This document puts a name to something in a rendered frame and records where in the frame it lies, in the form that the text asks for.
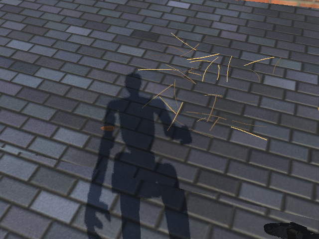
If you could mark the right robot hand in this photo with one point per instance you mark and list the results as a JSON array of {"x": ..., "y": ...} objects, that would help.
[{"x": 290, "y": 230}]

